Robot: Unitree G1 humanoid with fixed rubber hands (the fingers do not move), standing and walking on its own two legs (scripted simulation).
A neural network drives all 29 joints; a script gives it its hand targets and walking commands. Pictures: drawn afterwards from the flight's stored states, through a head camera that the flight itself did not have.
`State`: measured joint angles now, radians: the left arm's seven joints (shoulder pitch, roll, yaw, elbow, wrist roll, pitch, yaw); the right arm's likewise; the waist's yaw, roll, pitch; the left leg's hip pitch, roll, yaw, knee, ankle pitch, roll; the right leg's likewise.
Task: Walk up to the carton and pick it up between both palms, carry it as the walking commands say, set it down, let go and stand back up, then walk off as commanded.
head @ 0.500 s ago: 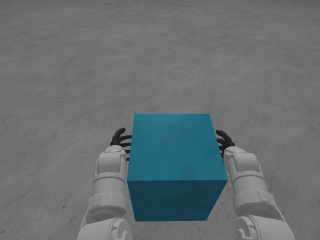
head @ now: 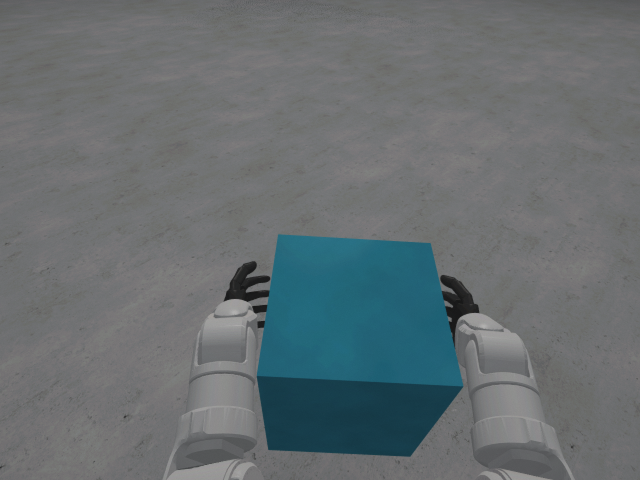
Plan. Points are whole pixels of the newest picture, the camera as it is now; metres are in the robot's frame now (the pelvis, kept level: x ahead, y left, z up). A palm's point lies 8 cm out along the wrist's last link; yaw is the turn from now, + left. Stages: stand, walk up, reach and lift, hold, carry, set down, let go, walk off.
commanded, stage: reach and lift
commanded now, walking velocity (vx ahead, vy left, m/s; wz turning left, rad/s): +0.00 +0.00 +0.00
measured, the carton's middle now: (346, 349) +0.30 +0.00 +0.00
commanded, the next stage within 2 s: hold in 0.46 s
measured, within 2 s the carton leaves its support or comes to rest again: neither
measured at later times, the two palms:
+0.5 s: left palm (238, 320) +0.29 +0.15 +0.06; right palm (467, 341) +0.29 -0.15 +0.05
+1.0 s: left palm (234, 322) +0.29 +0.15 +0.07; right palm (466, 346) +0.28 -0.15 +0.05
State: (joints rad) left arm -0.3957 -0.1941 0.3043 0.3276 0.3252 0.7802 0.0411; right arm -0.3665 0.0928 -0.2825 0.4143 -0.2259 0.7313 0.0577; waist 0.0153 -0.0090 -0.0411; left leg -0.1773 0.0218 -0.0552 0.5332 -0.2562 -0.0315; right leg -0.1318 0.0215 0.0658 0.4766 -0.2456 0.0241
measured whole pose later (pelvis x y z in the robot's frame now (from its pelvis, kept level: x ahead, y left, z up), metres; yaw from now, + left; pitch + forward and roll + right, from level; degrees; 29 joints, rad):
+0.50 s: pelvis +0.00 +0.00 +0.00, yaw +0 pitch -7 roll -1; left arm -0.38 -0.19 0.29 0.33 0.32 0.80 0.03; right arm -0.31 0.11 -0.27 0.36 -0.23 0.76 0.05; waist 0.02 -0.01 -0.03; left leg -0.16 0.02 -0.06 0.53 -0.26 -0.03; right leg -0.12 0.02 0.07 0.48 -0.24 0.02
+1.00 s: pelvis -0.01 +0.00 +0.00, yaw +0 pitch -8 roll -1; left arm -0.36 -0.18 0.27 0.29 0.32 0.80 0.00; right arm -0.27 0.11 -0.24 0.31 -0.23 0.78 0.03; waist 0.02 -0.01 -0.03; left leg -0.15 0.02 -0.06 0.53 -0.25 -0.03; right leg -0.10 0.02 0.07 0.47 -0.24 0.03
